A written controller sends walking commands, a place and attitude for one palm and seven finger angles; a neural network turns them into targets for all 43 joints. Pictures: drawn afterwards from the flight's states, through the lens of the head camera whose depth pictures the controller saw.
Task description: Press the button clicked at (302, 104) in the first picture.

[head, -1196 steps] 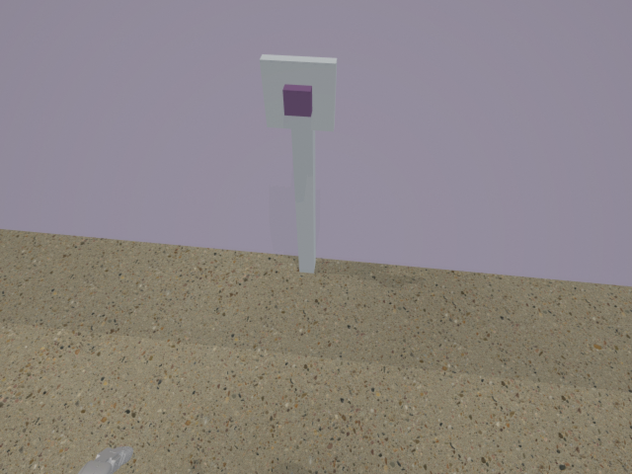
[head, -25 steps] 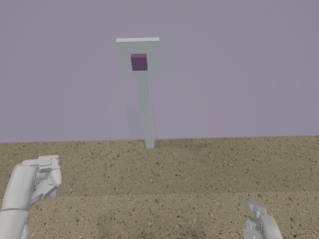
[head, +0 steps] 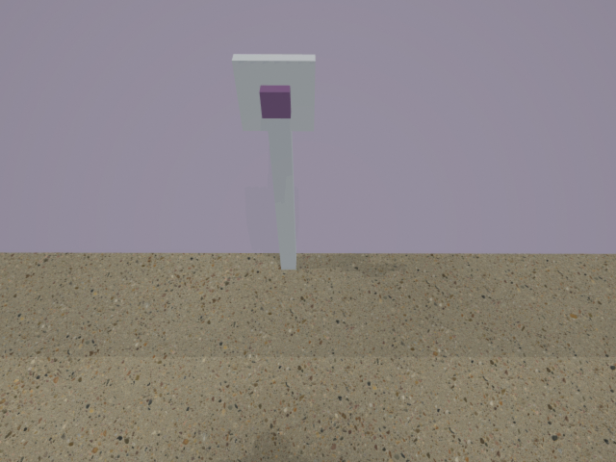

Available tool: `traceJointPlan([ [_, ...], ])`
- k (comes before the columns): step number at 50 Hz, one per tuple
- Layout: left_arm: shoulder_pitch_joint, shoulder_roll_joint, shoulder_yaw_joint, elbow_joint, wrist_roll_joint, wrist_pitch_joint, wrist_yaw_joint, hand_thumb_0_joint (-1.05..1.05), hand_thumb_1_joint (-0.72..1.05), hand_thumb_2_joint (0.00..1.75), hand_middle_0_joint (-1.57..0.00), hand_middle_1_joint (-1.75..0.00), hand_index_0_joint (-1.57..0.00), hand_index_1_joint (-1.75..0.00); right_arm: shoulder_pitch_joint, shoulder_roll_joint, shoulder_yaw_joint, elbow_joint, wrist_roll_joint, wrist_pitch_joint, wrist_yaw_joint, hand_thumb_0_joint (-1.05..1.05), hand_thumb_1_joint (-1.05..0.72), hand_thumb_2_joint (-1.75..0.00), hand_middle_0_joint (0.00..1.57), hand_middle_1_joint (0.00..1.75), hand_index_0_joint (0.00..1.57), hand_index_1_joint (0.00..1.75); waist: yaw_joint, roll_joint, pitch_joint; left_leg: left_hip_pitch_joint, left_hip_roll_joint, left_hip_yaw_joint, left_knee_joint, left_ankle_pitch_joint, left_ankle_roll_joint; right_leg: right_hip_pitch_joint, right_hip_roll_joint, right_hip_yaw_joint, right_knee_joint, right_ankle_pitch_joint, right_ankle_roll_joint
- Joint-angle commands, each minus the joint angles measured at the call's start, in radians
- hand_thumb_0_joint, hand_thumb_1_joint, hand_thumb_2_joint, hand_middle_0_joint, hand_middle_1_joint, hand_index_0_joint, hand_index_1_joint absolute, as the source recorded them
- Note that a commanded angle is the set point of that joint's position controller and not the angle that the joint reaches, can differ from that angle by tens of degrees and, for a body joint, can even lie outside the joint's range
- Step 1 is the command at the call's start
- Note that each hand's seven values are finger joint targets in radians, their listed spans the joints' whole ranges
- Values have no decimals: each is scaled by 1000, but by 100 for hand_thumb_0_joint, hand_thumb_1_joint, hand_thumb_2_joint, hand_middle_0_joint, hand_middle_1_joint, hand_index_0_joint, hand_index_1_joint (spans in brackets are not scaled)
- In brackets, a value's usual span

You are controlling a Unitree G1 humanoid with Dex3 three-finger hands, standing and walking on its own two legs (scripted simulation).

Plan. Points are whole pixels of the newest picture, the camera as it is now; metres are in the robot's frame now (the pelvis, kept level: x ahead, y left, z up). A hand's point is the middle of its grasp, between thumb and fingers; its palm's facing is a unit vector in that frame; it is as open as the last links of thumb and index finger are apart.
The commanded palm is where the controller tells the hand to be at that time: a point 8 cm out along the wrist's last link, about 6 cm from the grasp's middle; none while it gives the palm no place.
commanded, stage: let the arm hang, fingers relaxed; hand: left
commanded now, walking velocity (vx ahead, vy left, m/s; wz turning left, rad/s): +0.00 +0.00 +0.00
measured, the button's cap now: (275, 101) +0.84 +0.13 +0.00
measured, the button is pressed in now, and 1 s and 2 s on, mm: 0 0 0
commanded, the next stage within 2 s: stand and wait in 0.52 s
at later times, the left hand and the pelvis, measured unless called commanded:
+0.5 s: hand out of the picture +0.00 +0.15 -0.18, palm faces +0.03 -0.99 -0.17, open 7.3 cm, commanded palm none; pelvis +0.00 +0.00 +0.00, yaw -1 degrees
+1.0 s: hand out of the picture +0.01 +0.15 -0.17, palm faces +0.02 -0.98 -0.18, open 7.3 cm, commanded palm none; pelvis +0.02 -0.02 +0.00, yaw -1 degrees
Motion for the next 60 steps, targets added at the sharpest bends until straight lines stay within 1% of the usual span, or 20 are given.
traceJointPlan([
  [1, 18, 81, 9, -12, 0, -29, 10, 0, 90, 90, -20, -30, -20, -30, 53, -99, -23, -16, 0, -23, -7, 0, -90, -90, 20, 30, 20, 30, -16, -68, -4, 62, 101, -141, -133, -202, -7, -100, -75, 91, -127, -156, -59],
  [3, 21, 69, 8, 3, 0, -28, 13, 0, 90, 90, -20, -30, -20, -30, 59, -90, -22, -3, -1, -22, -8, 0, -90, -90, 20, 30, 20, 30, -19, -52, 19, 63, 101, -144, -141, -213, -8, -124, -71, 94, -126, -174, -56],
  [8, 36, 48, 10, 21, 3, -25, 17, 0, 90, 90, -20, -30, -20, -30, 67, -67, -21, 18, -2, -23, -10, 0, -90, -90, 20, 30, 20, 30, -12, -26, 49, 26, 104, -154, -175, -257, -6, -122, -63, 87, -109, -166, -49],
  [13, 39, 29, 15, 22, 5, -26, 19, 0, 90, 90, -20, -30, -20, -30, 69, -51, -23, 23, -4, -27, -12, 0, -90, -90, 20, 30, 20, 30, -9, -20, 54, 15, 102, -157, -185, -261, -7, -116, -58, 88, -104, -149, -46],
  [14, 39, 31, 16, 22, 5, -26, 19, 0, 90, 90, -20, -30, -20, -30, 70, -57, -24, 23, -3, -27, -12, 0, -90, -90, 20, 30, 20, 30, -7, -7, 48, 14, 103, -161, -186, -270, -7, -110, -55, 87, -100, -147, -45],
  [15, 39, 29, 17, 22, 5, -27, 19, 0, 90, 90, -20, -30, -20, -30, 70, -48, -24, 25, -4, -30, -12, 0, -90, -90, 20, 30, 20, 30, -7, -2, 33, 17, 103, -159, -188, -257, -7, -98, -59, 82, -96, -126, -46],
  [18, 30, 20, 18, 21, 4, -31, 19, 0, 90, 90, -20, -30, -20, -30, 68, -42, -23, 26, -3, -34, -14, 0, -90, -90, 20, 30, 20, 30, -9, 4, 30, 29, 102, -152, -184, -226, -9, -93, -62, 85, -98, -95, -46],
  [19, 32, 24, 18, 19, 4, -33, 19, 0, 90, 90, -20, -30, -20, -30, 71, -47, -24, 24, -1, -35, -14, 0, -90, -90, 20, 30, 20, 30, -8, -14, 18, 37, 102, -153, -177, -213, -9, -83, -61, 83, -98, -89, -46],
  [23, 19, 15, 19, 23, 3, -33, 19, 0, 90, 90, -20, -30, -20, -30, 67, -39, -22, 30, -2, -37, -16, 0, -90, -90, 20, 30, 20, 30, -11, 1, 28, 44, 101, -146, -175, -196, -11, -88, -66, 86, -106, -80, -46],
  [25, 16, 18, 19, 23, 3, -35, 19, 0, 90, 90, -20, -30, -20, -30, 68, -38, -23, 30, -1, -36, -16, 0, -90, -90, 20, 30, 20, 30, -12, -17, 31, 49, 99, -140, -169, -177, -12, -87, -67, 88, -113, -77, -48],
  [27, 13, 19, 18, 26, 2, -35, 19, 0, 90, 90, -20, -30, -20, -30, 71, -37, -21, 33, -1, -36, -16, 0, -90, -90, 20, 30, 20, 30, -14, -15, 28, 61, 97, -134, -162, -161, -13, -89, -70, 90, -117, -76, -47],
  [29, 14, 22, 18, 26, 1, -37, 20, 0, 90, 90, -20, -30, -20, -30, 69, -43, -23, 32, 1, -34, -16, 0, -90, -90, 20, 30, 20, 30, -14, -39, 29, 71, 97, -127, -150, -147, -15, -92, -70, 90, -123, -81, -48],
  [32, 5, 23, 17, 28, 0, -37, 19, 0, 90, 90, -20, -30, -20, -30, 68, -38, -20, 38, 0, -35, -16, 0, -90, -90, 20, 30, 20, 30, -17, -26, 16, 87, 96, -123, -145, -124, -15, -88, -76, 92, -124, -71, -49],
  [35, 3, 23, 17, 31, -1, -40, 20, 0, 90, 90, -20, -30, -20, -30, 62, -40, -19, 37, 1, -36, -17, 0, -90, -90, 20, 30, 20, 30, -19, -37, 1, 100, 99, -119, -135, -89, -15, -74, -77, 95, -125, -45, -51],
  [46, -5, 27, 12, 42, -3, -44, 22, 0, 90, 90, -20, -30, -20, -30, 35, -44, -14, 51, 3, -40, -19, 0, -90, -90, 20, 30, 20, 30, -16, -40, -1, 140, 102, -104, -115, 20, -18, -49, -83, 98, -133, 30, -47],
  [49, -6, 28, 13, 40, -3, -43, 22, 0, 90, 90, -20, -30, -20, -30, 27, -53, -13, 53, 4, -39, -20, 0, -90, -90, 20, 30, 20, 30, -14, -25, 14, 139, 104, -104, -119, 14, -19, -52, -81, 97, -138, 23, -47],
  [51, -15, 27, 13, 44, -3, -41, 21, 0, 90, 90, -20, -30, -20, -30, 27, -43, -10, 58, 2, -39, -19, 0, -90, -90, 20, 30, 20, 30, -14, -23, 22, 131, 103, -104, -129, 2, -20, -46, -83, 97, -140, 19, -47],
  [54, -14, 33, 13, 41, -3, -44, 21, 0, 90, 90, -20, -30, -20, -30, 22, -56, -12, 54, 3, -41, -20, 0, -90, -90, 20, 30, 20, 30, -13, -43, 9, 144, 104, -103, -120, 27, -21, -39, -80, 99, -142, 35, -46],
  [57, -24, 32, 15, 40, -4, -44, 20, 0, 90, 90, -20, -30, -20, -30, 22, -53, -9, 57, 2, -43, -20, 0, -90, -90, 20, 30, 20, 30, -14, -21, 2, 143, 105, -100, -124, 39, -22, -22, -84, 97, -142, 50, -46],
  [60, -27, 34, 14, 41, -5, -46, 21, 0, 90, 90, -20, -30, -20, -30, 15, -57, -9, 58, 3, -44, -21, 0, -90, -90, 20, 30, 20, 30, -13, -33, 2, 151, 107, -100, -117, 63, -22, -15, -84, 96, -145, 71, -46],
])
